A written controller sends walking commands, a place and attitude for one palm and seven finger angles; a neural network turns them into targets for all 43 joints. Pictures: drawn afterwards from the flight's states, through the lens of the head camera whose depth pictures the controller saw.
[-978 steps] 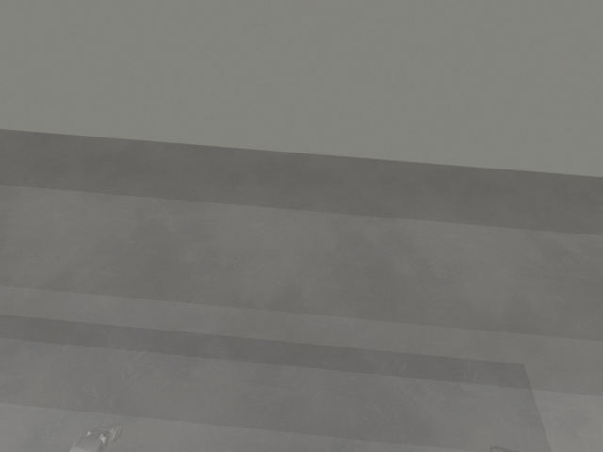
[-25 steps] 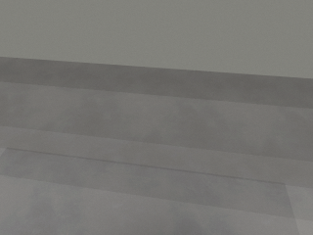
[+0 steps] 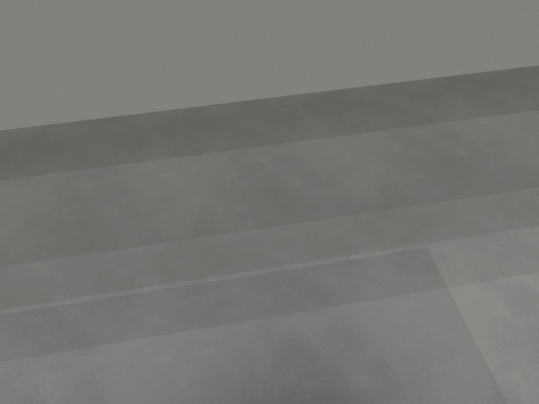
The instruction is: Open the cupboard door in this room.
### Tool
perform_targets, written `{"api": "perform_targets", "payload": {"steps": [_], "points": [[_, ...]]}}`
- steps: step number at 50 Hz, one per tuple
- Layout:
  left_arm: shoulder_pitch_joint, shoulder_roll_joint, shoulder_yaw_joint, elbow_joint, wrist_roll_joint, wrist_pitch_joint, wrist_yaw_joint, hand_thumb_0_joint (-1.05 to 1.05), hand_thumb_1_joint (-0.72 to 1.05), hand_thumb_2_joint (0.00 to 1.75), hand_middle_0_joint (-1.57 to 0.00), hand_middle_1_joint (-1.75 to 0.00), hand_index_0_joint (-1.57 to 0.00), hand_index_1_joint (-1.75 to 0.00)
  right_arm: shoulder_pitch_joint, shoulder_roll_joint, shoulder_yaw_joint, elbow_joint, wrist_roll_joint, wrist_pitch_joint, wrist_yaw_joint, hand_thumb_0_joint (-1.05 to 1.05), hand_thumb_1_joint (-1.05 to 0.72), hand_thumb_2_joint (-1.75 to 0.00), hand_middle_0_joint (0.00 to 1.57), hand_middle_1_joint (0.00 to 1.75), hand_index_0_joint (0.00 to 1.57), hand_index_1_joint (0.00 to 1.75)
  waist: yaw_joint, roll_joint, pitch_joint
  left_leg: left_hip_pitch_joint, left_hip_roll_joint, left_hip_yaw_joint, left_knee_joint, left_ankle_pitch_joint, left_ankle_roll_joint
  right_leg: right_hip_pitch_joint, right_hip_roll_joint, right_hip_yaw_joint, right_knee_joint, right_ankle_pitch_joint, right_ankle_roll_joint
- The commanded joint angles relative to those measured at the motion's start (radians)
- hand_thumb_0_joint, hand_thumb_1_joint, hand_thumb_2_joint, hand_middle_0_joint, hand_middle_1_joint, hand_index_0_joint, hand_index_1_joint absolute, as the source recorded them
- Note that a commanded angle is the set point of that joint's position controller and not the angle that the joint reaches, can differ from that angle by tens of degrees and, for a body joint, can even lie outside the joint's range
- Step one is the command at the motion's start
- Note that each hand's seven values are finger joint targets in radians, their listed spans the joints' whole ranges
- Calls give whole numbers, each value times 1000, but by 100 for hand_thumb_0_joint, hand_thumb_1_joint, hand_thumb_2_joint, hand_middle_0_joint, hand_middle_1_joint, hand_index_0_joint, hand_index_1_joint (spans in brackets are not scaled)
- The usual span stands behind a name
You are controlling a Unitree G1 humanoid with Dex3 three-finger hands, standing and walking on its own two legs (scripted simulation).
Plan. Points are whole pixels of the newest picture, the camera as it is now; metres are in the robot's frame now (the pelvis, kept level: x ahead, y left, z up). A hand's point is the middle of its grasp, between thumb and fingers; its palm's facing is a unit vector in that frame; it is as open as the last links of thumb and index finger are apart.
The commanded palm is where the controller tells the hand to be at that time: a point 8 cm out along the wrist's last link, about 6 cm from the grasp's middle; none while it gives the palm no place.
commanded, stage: turn or walk to find it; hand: left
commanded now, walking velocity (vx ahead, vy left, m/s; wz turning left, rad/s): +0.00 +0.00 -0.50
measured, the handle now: out of the picture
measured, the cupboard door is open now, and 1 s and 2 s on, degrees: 0 0 0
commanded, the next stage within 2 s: none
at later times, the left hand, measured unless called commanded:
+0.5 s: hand out of the picture +0.08 +0.18 -0.15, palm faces -0.14 -0.97 -0.22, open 7.4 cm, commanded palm none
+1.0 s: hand (205, 381) +0.17 +0.14 -0.15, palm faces -0.48 -0.84 -0.24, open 7.4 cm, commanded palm none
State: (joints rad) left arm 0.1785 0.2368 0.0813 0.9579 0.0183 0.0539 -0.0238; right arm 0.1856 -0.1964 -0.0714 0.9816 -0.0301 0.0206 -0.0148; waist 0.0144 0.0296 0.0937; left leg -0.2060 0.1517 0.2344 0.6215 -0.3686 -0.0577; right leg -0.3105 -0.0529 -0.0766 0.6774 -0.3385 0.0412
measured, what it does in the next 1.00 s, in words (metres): steps on the spot, turning right: left foot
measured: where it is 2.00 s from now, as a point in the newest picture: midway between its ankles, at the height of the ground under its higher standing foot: outside the picture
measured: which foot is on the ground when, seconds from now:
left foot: down 0.00-0.00, up 0.02-0.56, down 0.58-1.00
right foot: down 0.00-0.58, up 0.60-1.00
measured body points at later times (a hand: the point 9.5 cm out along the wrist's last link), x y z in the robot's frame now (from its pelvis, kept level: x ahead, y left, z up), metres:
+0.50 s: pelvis -0.01 -0.01 +0.01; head +0.04 -0.01 +0.46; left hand +0.09 +0.23 -0.13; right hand +0.05 -0.28 -0.12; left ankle +0.00 +0.14 -0.69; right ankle +0.01 -0.10 -0.72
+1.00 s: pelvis -0.02 +0.00 +0.01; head +0.02 -0.03 +0.45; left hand +0.20 +0.18 -0.13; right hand -0.11 -0.23 -0.14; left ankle +0.01 +0.13 -0.72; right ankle -0.08 -0.10 -0.70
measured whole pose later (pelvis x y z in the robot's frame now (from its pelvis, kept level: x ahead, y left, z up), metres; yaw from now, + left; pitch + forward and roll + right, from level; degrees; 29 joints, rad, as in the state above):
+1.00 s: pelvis -0.02 +0.00 +0.01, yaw -30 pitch +0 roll +0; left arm 0.13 0.24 0.07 0.93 0.02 0.06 -0.03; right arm 0.25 -0.20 -0.06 0.96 -0.03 0.01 -0.01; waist -0.02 0.01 0.10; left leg -0.19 0.14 0.26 0.57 -0.36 -0.03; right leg -0.36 -0.05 -0.07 0.76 -0.42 0.05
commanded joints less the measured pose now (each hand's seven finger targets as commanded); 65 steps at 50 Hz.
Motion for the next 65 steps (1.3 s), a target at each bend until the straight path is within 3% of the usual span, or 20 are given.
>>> {"api": "perform_targets", "payload": {"steps": [1, 2, 3, 8, 20, 26, 27, 29, 30, 33, 36, 44, 48, 50, 51, 52, 53, 55, 58, 65], "points": [[195, 259, 47, -14, -1, -42, 31, 0, 90, 90, -20, -30, -20, -30, -70, -91, -14, -134, 17, 1, -7, 0, -90, -90, 20, 30, 20, 30, 91, -369, -134, -367, -69, -130, 456, -304, 2, 282, -356, 481, -321, 719, -207], [189, 240, 43, -23, -4, -38, 41, 0, 90, 90, -20, -30, -20, -30, -76, -103, -14, -141, 20, 12, -11, 0, -90, -90, 20, 30, 20, 30, 80, -261, -136, -354, -46, -215, 536, -247, 12, 242, -359, 422, -315, 677, -252], [138, 216, 47, -39, -2, -39, 46, 0, 90, 90, -20, -30, -20, -30, -86, -99, -15, -132, 17, 17, -12, 0, -90, -90, 20, 30, 20, 30, 69, -304, -120, -376, -39, -250, 565, -205, 16, 189, -305, 432, -346, 525, -240], [-8, 162, 24, -93, -3, -45, 38, 0, 90, 90, -20, -30, -20, -30, -4, -123, -18, -76, 7, 19, 1, 0, -90, -90, 20, 30, 20, 30, -5, -143, -144, -330, -50, -240, 542, 21, -13, 171, -175, 293, -345, 343, -170], [73, 184, 30, -62, 5, -42, 34, 0, 90, 90, -20, -30, -20, -30, -84, -125, -4, -117, 18, 8, -13, 0, -90, -90, 20, 30, 20, 30, 34, -143, -125, -277, -96, -246, 276, -54, -16, 174, -171, 452, -347, 387, -235], [-8, 186, 33, -78, -2, -30, 34, 0, 90, 90, -20, -30, -20, -30, 36, -118, 1, -97, 32, -17, -23, 0, -90, -90, 20, 30, 20, 30, -30, -151, -184, 11, -136, -225, -131, 76, 12, 71, -105, 463, -247, 432, -172], [-23, 163, 28, -84, -8, -27, 33, 0, 90, 90, -20, -30, -20, -30, 77, -136, -4, -86, 33, -26, -26, 0, -90, -90, 20, 30, 20, 30, -53, -99, -205, 149, -94, -248, -240, 149, 23, -22, -51, 412, -179, 356, -125], [-5, 87, 11, -113, -10, -20, 21, 0, 90, 90, -20, -30, -20, -30, 60, -275, -29, -112, 16, -27, -27, 0, -90, -90, 20, 30, 20, 30, -44, 290, -149, 205, 292, -590, -387, 254, 158, -307, 129, 155, 186, -234, -18], [-13, 117, 20, -109, 2, -12, 20, 0, 90, 90, -20, -30, -20, -30, 29, -264, -23, -132, 10, -17, -23, 0, -90, -90, 20, 30, 20, 30, -42, 192, -107, 74, 320, -560, -371, 247, 210, -264, 90, 166, 345, -239, -8], [26, 125, 38, -75, 11, 1, 4, 0, 90, 90, -20, -30, -20, -30, -73, -174, -1, -159, 6, -25, -28, 0, -90, -90, 20, 30, 20, 30, 17, 140, -48, -10, 175, -359, -350, 299, 173, -259, 60, 143, 531, -103, 15], [14, 89, 25, -76, 5, -1, -4, 0, 90, 90, -20, -30, -20, -30, 1, -168, -9, -136, 6, -32, -24, 0, -90, -90, 20, 30, 20, 30, -6, 88, -77, 90, 131, -268, -303, 428, 176, -294, 46, 104, 540, -49, 32], [-100, 50, 2, -120, 1, -5, -6, 0, 90, 90, -20, -30, -20, -30, 121, -183, -33, -78, 4, -31, -15, 0, -90, -90, 20, 30, 20, 30, -66, 157, -98, 201, 190, -186, -227, 654, 202, -234, -5, 19, 244, -116, 36], [-71, 53, -3, -113, -1, -19, -3, 0, 90, 90, -20, -30, -20, -30, 97, -203, -45, -70, 4, -23, -6, 0, -90, -90, 20, 30, 20, 30, -53, 203, -119, 161, 203, -135, -146, 674, 168, -87, 22, -29, 26, -84, 1], [16, 83, 6, -84, 2, -36, 0, 0, 90, 90, -20, -30, -20, -30, 87, -202, -45, -71, 11, -22, -3, 0, -90, -90, 20, 30, 20, 30, 2, 119, -163, 91, 164, -66, 3, 608, 95, 106, 27, -38, -215, 150, -19], [108, 179, 21, -60, 10, -53, 12, 0, 90, 90, -20, -30, -20, -30, 105, -164, -34, -85, 20, -19, 4, 0, -90, -90, 20, 30, 20, 30, 44, -89, -228, -119, 113, -26, 204, 371, 30, 351, -124, 145, -286, 403, -75], [182, 284, 44, -38, 7, -57, 29, 0, 90, 90, -20, -30, -20, -30, 29, -80, -6, -143, 18, -14, 7, 0, -90, -90, 20, 30, 20, 30, 82, -350, -219, -384, -42, -40, 447, -262, -19, 421, -357, 471, -272, 842, -185], [192, 268, 40, -31, -10, -47, 40, 0, 90, 90, -20, -30, -20, -30, -10, -105, -6, -151, 23, 4, -11, 0, -90, -90, 20, 30, 20, 30, 85, -260, -216, -373, -37, -192, 531, -297, -4, 354, -376, 417, -257, 906, -255], [63, 216, 38, -67, -7, -41, 50, 0, 90, 90, -20, -30, -20, -30, 0, -107, -7, -126, 18, 14, -14, 0, -90, -90, 20, 30, 20, 30, 39, -245, -148, -415, -24, -239, 594, -179, -6, 282, -292, 382, -304, 631, -249], [-26, 158, 16, -99, -9, -45, 43, 0, 90, 90, -20, -30, -20, -30, 41, -124, -13, -86, 9, 18, -3, 0, -90, -90, 20, 30, 20, 30, -9, -145, -129, -346, -28, -230, 554, -24, -23, 195, -189, 268, -308, 553, -184], [21, 169, 18, -80, -3, -53, 35, 0, 90, 90, -20, -30, -20, -30, 4, -125, -10, -98, 9, 19, -6, 0, -90, -90, 20, 30, 20, 30, 2, -148, -119, -343, -55, -238, 455, 7, -40, 180, -169, 329, -333, 477, -203]]}}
